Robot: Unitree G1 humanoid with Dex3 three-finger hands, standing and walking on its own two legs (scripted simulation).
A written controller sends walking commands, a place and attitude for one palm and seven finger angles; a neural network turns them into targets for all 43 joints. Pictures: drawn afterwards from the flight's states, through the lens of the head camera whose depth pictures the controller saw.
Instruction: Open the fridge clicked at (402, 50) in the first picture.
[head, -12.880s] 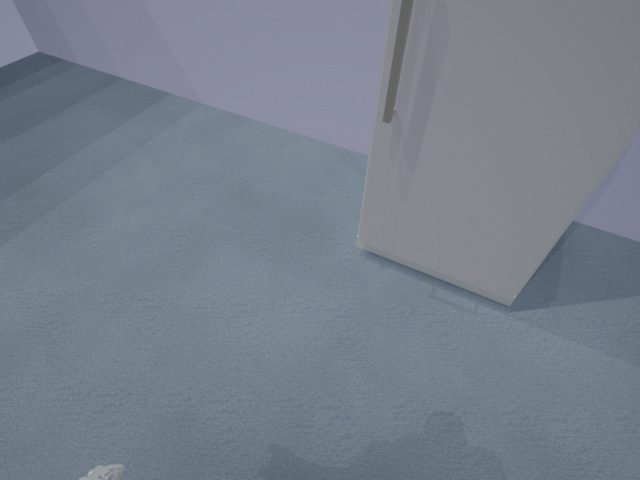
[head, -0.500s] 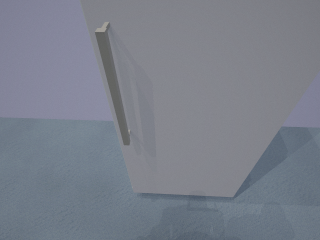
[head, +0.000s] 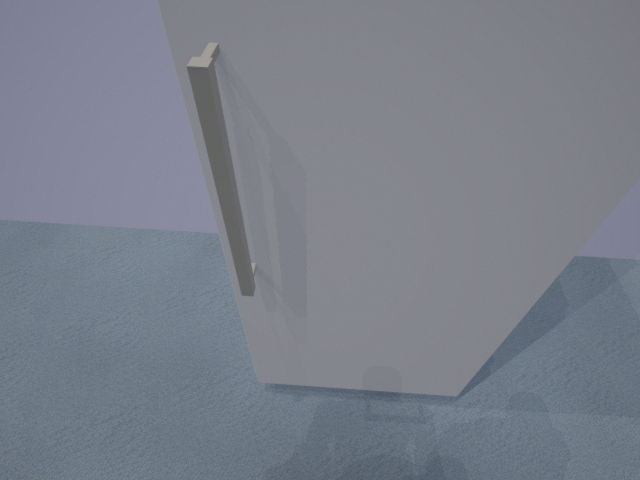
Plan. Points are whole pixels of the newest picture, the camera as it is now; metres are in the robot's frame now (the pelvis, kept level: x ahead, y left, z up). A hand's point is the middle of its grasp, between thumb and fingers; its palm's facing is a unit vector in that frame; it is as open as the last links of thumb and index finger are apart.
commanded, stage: come to a stop and stand still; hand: left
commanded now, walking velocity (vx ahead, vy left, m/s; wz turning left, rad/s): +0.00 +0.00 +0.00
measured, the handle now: (234, 199) +0.45 +0.15 +0.10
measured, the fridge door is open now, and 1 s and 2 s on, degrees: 0 0 0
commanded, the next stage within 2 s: look again from close up in 0.10 s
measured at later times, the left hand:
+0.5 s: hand out of the picture +0.00 +0.16 -0.17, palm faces +0.01 -0.98 -0.19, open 7.4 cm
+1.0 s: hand out of the picture +0.00 +0.15 -0.17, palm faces +0.03 -0.98 -0.18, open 7.4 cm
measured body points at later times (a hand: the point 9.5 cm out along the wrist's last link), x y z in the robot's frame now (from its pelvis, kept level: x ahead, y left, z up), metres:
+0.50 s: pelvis +0.01 -0.01 +0.00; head +0.02 -0.01 +0.45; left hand +0.00 +0.21 -0.16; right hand +0.01 -0.23 -0.16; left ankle +0.01 +0.09 -0.74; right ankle -0.03 -0.13 -0.74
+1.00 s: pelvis +0.01 -0.02 +0.00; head +0.02 -0.02 +0.45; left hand -0.01 +0.20 -0.16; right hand +0.02 -0.24 -0.16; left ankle +0.01 +0.09 -0.74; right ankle -0.03 -0.13 -0.74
